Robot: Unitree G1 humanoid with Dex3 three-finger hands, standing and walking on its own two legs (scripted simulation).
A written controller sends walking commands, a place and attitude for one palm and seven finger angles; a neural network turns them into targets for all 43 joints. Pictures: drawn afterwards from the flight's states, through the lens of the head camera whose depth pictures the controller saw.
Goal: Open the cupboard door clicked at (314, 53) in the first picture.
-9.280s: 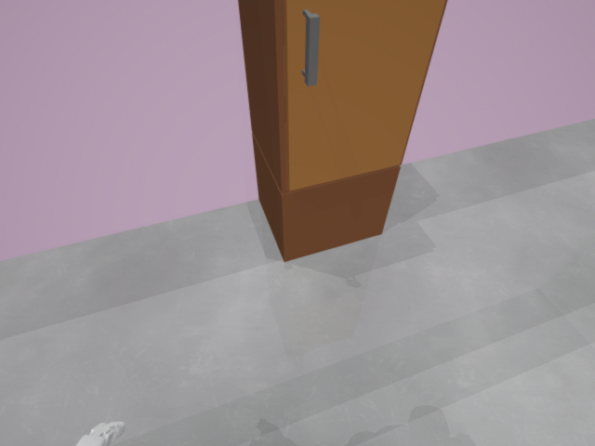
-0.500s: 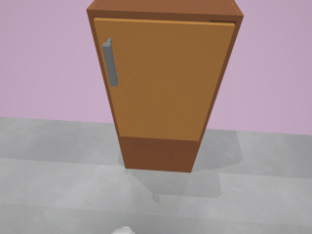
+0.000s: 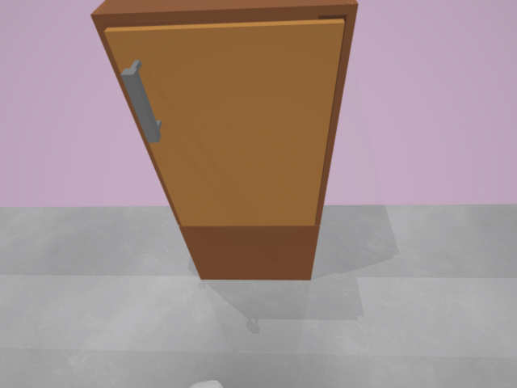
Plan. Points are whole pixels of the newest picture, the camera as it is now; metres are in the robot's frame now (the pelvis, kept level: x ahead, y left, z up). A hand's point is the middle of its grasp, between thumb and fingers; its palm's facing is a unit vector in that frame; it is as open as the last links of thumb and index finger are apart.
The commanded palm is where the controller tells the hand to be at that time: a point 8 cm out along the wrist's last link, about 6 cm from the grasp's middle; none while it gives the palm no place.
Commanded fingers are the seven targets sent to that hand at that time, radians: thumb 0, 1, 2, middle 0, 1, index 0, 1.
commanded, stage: come to a stop and stand still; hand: left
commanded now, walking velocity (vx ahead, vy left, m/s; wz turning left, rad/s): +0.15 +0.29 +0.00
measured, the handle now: (145, 102) +0.59 +0.27 +0.14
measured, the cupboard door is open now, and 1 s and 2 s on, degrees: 0 0 0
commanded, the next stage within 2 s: look again from close up in 0.86 s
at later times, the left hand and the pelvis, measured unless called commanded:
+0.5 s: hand out of the picture -0.05 +0.21 -0.16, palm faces +0.13 -0.96 -0.24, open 7.4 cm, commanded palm none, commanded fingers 0.00 0.90 0.90 -0.20 -0.30 -0.20 -0.30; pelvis -0.02 +0.03 +0.01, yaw +1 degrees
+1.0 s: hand out of the picture +0.00 +0.23 -0.16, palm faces +0.03 -0.98 -0.20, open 7.3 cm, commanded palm none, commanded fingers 0.00 0.90 0.90 -0.20 -0.30 -0.20 -0.30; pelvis -0.01 +0.05 +0.02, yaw +0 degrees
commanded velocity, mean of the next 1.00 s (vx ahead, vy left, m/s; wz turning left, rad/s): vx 0.01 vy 0.05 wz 0.00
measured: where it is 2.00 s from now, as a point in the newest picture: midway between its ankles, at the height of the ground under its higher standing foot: outside the picture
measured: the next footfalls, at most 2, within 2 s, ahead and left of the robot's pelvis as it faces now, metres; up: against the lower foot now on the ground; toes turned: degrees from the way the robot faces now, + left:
left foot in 0.50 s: +0.02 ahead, +0.17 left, +0.00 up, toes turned +4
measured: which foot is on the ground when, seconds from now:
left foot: up 0.00-0.48, down 0.50-1.00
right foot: down 0.00-1.00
